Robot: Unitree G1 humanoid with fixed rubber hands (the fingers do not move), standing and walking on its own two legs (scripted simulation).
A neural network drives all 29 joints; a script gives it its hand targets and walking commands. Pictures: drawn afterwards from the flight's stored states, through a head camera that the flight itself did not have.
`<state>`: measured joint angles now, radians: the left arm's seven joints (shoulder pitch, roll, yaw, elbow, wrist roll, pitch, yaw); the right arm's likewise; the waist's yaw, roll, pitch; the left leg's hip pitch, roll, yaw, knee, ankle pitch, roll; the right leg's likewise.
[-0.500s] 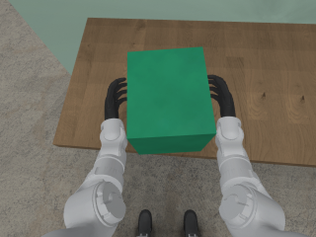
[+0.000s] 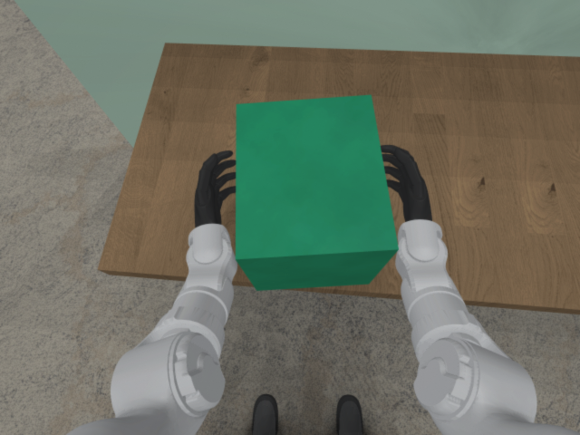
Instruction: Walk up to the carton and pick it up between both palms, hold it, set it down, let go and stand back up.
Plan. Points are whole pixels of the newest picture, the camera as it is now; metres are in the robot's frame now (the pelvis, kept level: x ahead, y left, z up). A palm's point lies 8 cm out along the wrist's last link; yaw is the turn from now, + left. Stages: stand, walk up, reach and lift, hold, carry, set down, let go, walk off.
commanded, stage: reach and lift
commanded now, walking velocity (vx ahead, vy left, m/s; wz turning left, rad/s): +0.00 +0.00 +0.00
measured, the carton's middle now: (308, 202) +0.46 -0.02 -0.08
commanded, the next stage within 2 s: none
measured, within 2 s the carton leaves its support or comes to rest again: leaves its support in 0.46 s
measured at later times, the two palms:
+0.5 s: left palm (218, 240) +0.38 +0.11 -0.03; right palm (432, 231) +0.38 -0.17 -0.02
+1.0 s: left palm (178, 233) +0.37 +0.13 +0.06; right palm (442, 197) +0.38 -0.14 +0.09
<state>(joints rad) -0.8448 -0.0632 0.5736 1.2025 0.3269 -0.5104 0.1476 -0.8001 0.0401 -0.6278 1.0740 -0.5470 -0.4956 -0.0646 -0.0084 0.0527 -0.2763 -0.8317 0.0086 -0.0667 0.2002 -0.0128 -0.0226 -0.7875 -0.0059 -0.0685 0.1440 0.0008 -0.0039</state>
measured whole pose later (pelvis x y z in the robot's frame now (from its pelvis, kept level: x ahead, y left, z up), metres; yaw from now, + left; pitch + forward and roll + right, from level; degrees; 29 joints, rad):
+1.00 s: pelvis -0.04 -0.01 +0.00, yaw +2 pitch +12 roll -2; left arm -0.85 0.07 0.27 1.33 0.01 -0.21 0.18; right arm -0.89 0.01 -0.31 1.16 -0.21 -0.04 -0.12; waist -0.06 0.02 -0.18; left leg -0.55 0.01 -0.13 0.54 -0.19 -0.05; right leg -0.50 0.02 -0.08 0.48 -0.19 -0.02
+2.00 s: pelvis -0.02 +0.00 +0.02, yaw +2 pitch +3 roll -2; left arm -0.55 -0.05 0.15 0.38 0.16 0.32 0.14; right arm -0.47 -0.03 -0.05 0.43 0.06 0.20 -0.19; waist -0.05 -0.03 -0.05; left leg -0.25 0.01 -0.12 0.36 -0.15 -0.02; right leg -0.16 0.02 -0.05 0.22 -0.11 0.00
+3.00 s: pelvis -0.02 -0.01 +0.02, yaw +4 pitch -4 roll -1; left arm -0.58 -0.06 0.20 0.07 0.30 0.65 0.03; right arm -0.50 0.00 -0.02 0.31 0.12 0.33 -0.22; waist -0.09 -0.07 0.05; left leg -0.11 0.01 -0.13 0.29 -0.12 -0.03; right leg -0.01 0.02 -0.08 0.16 -0.09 -0.01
